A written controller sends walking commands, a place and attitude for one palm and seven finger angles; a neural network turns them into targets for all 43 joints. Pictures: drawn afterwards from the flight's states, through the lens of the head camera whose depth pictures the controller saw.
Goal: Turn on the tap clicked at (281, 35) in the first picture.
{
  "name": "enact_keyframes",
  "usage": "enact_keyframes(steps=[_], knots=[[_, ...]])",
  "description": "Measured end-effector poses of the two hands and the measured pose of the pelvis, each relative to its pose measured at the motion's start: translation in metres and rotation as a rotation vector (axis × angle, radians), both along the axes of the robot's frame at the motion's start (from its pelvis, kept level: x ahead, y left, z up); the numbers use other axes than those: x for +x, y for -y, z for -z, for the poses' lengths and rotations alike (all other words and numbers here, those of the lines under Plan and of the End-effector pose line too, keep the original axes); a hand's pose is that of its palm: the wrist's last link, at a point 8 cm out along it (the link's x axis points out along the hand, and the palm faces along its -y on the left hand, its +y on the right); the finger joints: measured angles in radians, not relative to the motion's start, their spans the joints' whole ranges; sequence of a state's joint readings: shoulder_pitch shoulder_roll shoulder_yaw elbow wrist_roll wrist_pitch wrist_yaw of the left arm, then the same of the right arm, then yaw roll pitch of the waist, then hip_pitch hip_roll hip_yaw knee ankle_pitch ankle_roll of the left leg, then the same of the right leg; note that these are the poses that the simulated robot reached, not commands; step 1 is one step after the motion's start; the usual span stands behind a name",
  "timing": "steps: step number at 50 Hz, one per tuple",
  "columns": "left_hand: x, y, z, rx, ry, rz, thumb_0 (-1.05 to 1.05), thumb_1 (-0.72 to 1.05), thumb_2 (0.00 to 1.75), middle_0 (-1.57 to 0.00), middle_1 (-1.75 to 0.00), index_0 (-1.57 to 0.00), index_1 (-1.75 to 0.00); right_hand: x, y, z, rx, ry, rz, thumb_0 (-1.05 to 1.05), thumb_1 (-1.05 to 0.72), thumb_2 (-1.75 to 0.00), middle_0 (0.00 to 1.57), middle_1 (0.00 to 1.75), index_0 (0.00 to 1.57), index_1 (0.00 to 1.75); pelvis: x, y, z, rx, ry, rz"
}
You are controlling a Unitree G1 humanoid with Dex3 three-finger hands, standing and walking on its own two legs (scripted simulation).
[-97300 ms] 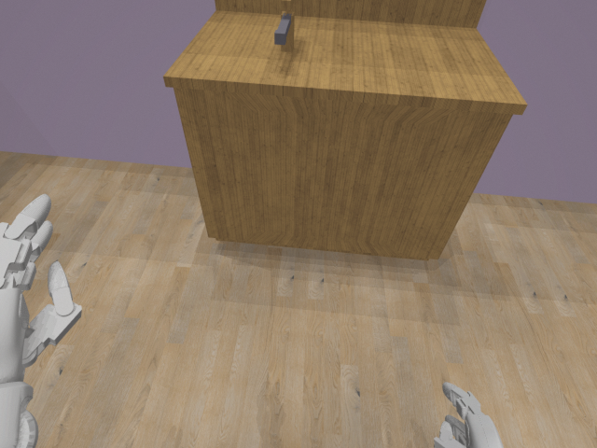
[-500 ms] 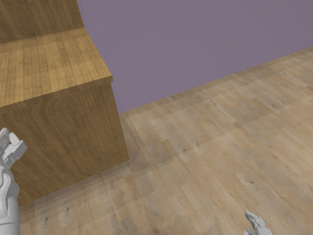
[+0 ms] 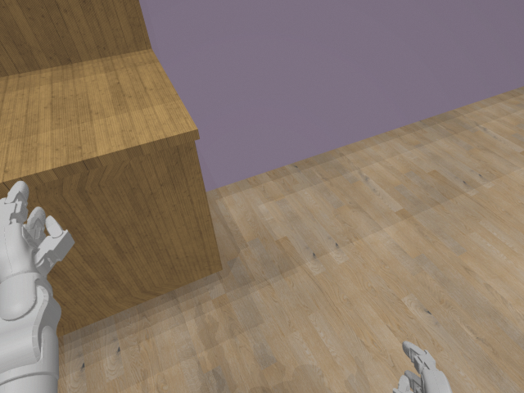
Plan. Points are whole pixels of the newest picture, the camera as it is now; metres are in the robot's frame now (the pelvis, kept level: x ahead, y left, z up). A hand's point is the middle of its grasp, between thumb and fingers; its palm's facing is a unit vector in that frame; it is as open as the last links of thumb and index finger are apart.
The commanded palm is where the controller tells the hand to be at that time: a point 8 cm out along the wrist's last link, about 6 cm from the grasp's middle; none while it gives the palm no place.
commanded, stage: push the lever round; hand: left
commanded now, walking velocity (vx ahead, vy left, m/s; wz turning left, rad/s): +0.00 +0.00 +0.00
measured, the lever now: out of the picture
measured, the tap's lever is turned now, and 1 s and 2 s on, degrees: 73 73 73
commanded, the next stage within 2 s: none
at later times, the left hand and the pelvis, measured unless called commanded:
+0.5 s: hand (87, 233) +0.29 +0.29 +0.12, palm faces +0.59 -0.80 -0.06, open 7.8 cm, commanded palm +0.24 +0.31 +0.12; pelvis +0.00 -0.01 +0.00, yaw +0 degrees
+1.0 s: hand (118, 227) +0.30 +0.24 +0.12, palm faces +0.67 -0.74 -0.05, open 7.8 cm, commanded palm +0.26 +0.27 +0.12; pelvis -0.01 -0.02 +0.00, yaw +1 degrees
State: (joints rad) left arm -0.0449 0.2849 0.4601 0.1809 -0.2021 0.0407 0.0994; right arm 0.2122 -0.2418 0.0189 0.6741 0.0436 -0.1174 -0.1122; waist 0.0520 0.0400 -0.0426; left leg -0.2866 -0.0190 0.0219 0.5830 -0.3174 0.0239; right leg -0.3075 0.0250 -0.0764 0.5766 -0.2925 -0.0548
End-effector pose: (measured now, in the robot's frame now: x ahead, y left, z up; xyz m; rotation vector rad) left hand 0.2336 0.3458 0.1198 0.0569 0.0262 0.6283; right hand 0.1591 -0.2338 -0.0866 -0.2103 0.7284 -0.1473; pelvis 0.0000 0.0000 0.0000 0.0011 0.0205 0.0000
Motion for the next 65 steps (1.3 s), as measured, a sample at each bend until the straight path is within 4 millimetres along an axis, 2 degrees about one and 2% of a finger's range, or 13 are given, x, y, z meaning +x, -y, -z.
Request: enact_keyframes(steps=[8,22,35,65], knots=[[-0.007,0.004,-0.001,0.008,-0.001,-0.033,0.02,0.90,0.90,-0.15,-0.15,-0.15,-0.15,0.005,-0.002,-0.001,-0.004,-0.007,-0.013,0.01,-0.90,-0.90,0.20,0.30,0.20,0.30,0.001,0.001,-0.001,-0.001,0.014,-0.006],[0.004,0.024,-0.003,-0.001,-0.007,-0.005,0.02,0.90,0.90,-0.15,-0.15,-0.15,-0.15,0.006,0.002,-0.001,0.002,-0.001,-0.010,0.01,-0.90,-0.90,0.20,0.30,0.20,0.30,0.000,0.006,-0.002,0.004,0.023,-0.006],[0.003,0.050,-0.004,-0.007,0.005,-0.051,0.02,0.90,0.90,-0.15,-0.15,-0.15,-0.15,0.001,0.010,0.001,0.005,-0.016,-0.009,0.01,-0.91,-0.90,0.20,0.30,0.20,0.30,-0.003,0.013,-0.003,0.009,0.033,-0.007],[0.033,0.103,-0.006,-0.020,-0.027,-0.155,0.02,0.90,0.90,-0.15,-0.15,-0.15,-0.15,0.002,0.009,0.003,0.016,-0.059,-0.013,0.01,-0.91,-0.90,0.20,0.30,0.20,0.30,-0.004,0.019,-0.005,0.011,0.045,-0.017]])
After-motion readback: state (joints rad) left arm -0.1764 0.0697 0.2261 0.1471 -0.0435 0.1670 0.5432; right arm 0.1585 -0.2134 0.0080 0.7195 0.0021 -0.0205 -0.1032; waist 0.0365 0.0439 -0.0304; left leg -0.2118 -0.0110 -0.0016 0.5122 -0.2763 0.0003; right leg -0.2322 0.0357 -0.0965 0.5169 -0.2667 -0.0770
